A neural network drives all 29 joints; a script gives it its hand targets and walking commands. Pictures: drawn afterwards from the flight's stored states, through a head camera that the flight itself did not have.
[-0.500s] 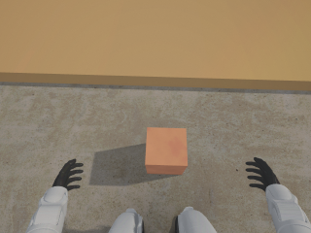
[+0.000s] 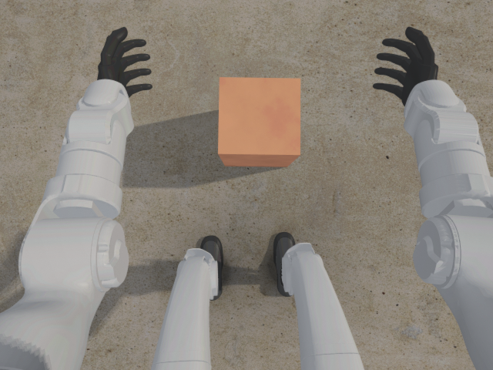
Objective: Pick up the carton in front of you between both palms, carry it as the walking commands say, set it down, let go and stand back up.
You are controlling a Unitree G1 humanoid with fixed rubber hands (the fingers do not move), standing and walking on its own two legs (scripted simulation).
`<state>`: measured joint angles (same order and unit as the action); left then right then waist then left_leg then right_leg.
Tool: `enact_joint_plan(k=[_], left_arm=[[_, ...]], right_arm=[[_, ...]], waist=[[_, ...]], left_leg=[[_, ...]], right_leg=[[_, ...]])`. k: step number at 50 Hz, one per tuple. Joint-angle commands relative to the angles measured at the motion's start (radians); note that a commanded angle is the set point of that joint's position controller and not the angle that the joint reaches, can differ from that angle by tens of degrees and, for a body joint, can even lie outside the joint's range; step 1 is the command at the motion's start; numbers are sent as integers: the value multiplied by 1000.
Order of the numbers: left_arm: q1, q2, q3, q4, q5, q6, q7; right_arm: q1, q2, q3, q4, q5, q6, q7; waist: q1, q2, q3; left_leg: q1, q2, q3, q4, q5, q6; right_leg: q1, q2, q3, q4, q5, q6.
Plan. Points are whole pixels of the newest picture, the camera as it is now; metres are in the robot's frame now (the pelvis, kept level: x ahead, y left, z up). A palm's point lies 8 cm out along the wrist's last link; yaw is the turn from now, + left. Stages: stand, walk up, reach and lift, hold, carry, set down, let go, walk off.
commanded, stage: reach and lift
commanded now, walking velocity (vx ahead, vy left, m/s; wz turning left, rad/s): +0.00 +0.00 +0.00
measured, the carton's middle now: (257, 128) +0.56 -0.04 -0.54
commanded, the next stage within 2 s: none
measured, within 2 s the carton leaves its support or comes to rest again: neither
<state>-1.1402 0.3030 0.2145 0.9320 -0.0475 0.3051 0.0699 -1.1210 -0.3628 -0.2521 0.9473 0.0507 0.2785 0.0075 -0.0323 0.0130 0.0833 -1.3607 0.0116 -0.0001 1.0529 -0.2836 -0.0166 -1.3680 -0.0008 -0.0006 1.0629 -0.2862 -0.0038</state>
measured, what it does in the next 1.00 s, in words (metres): lowers itself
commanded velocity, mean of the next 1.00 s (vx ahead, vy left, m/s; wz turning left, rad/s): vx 0.00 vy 0.00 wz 0.00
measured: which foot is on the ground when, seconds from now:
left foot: down 0.00-1.00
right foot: down 0.00-1.00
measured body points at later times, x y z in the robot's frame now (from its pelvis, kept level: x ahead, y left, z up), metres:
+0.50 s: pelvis +0.04 +0.00 -0.06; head +0.39 -0.01 +0.23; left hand +0.59 +0.15 -0.22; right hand +0.56 -0.23 -0.21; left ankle +0.10 +0.13 -0.63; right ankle +0.10 -0.12 -0.63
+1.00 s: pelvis -0.02 +0.01 -0.27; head +0.36 -0.01 -0.04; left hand +0.58 +0.15 -0.44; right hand +0.55 -0.22 -0.44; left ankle +0.09 +0.13 -0.63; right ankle +0.09 -0.12 -0.63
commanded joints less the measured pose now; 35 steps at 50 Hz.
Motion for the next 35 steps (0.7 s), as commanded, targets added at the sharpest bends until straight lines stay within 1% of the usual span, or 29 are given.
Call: enact_joint_plan(k=[1,4,6,8,10,13,15,17,19,21,23,25,28,32,35], left_arm=[[-367,129,44,-46,19,-29,-3],[-454,122,73,-30,45,-49,-10],[-487,116,97,-34,70,-65,-13],[-489,109,118,-53,96,-83,-13],[-466,96,131,-76,114,-102,-12],[-408,53,150,-92,140,-137,-14],[-365,19,165,-95,157,-162,-14],[-326,-8,177,-90,171,-186,-13],[-296,-23,182,-83,182,-202,-10],[-276,-31,177,-75,182,-212,-5],[-269,-35,164,-67,171,-219,2],[-275,-30,142,-66,152,-222,14],[-314,6,88,-81,100,-222,39],[-410,68,-4,-114,-3,-208,73],[-489,102,-53,-122,-67,-186,89]], right_arm=[[-364,-140,-50,-55,-23,-29,-1],[-449,-129,-88,-44,-53,-47,3],[-481,-119,-115,-50,-78,-61,5],[-482,-109,-139,-70,-100,-78,4],[-457,-94,-158,-94,-116,-97,3],[-401,-50,-185,-108,-135,-131,7],[-361,-15,-204,-108,-149,-156,11],[-321,15,-222,-101,-162,-179,12],[-283,27,-235,-85,-171,-195,11],[-253,27,-245,-67,-175,-207,8],[-239,24,-245,-57,-174,-217,3],[-246,12,-226,-58,-155,-224,-4],[-296,-37,-167,-71,-91,-229,-18],[-395,-121,-63,-87,20,-222,-46],[-470,-173,0,-80,85,-203,-62]], waist=[[-13,-21,-929],[-20,-22,-974],[-23,-19,-1030],[-27,-17,-1120],[-32,-16,-1205],[-35,-11,-1216],[-37,-8,-1180],[-37,-4,-1140],[-35,7,-1111],[-40,19,-1075],[-45,28,-1049],[-43,35,-1061],[-39,35,-1148],[-47,31,-1296],[-51,34,-1336]], left_leg=[[364,-65,31,-75,-54,-20],[335,-73,34,-57,-25,-19],[341,-81,37,-47,27,-20],[371,-89,38,-37,130,-19],[388,-97,38,-26,247,-13],[333,-103,29,-1,379,-8],[264,-102,19,27,441,-9],[182,-98,10,67,471,-11],[98,-97,8,118,450,-18],[8,-96,9,179,394,-28],[-64,-94,10,251,354,-37],[-96,-94,9,331,351,-40],[-83,-96,11,458,365,-39],[-13,-94,15,613,357,-33],[24,-92,21,701,289,-33]], right_leg=[[426,42,-21,-106,-10,42],[418,47,-23,-87,29,46],[437,52,-26,-75,92,47],[480,59,-29,-59,212,47],[525,62,-26,-38,363,45],[509,58,-12,2,550,37],[453,54,-2,33,633,34],[378,51,5,73,666,34],[294,50,8,122,640,37],[195,52,7,181,570,39],[95,55,4,246,503,41],[17,58,2,317,470,44],[-38,59,-4,438,453,47],[-93,53,-30,583,394,54],[-145,49,-53,663,295,56]])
